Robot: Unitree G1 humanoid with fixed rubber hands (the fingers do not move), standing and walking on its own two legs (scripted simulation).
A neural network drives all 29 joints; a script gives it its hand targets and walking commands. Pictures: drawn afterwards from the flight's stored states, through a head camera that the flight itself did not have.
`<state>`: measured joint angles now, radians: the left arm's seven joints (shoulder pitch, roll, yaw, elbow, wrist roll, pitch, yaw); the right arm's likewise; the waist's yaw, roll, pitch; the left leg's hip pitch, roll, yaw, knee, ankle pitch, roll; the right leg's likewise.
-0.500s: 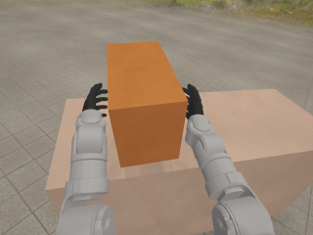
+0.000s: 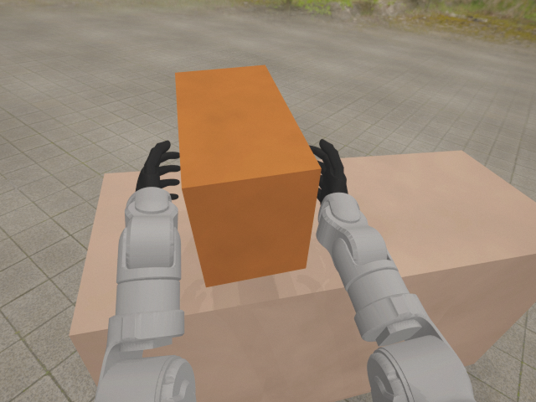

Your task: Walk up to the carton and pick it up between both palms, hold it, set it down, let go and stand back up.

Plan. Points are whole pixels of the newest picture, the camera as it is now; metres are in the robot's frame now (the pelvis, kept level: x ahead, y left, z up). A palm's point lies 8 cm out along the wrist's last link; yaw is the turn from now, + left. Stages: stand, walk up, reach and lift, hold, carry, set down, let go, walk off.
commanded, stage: hold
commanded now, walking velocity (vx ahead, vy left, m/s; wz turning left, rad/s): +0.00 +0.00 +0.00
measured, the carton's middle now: (238, 166) +0.48 +0.00 +0.17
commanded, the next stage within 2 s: none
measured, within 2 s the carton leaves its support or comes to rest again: neither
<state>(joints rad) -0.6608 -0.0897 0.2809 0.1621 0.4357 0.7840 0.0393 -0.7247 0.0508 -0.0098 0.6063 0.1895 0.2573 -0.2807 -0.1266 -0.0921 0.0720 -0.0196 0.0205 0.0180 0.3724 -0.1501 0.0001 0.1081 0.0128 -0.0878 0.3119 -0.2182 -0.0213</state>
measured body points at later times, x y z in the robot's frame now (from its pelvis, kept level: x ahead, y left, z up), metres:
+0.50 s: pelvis -0.01 -0.01 +0.00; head -0.08 +0.02 +0.44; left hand +0.36 +0.13 +0.21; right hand +0.36 -0.13 +0.21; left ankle +0.05 +0.12 -0.74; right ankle -0.01 -0.10 -0.74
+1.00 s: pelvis -0.01 -0.01 +0.00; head -0.07 +0.03 +0.44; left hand +0.37 +0.14 +0.20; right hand +0.37 -0.12 +0.21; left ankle +0.05 +0.12 -0.74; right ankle -0.01 -0.10 -0.74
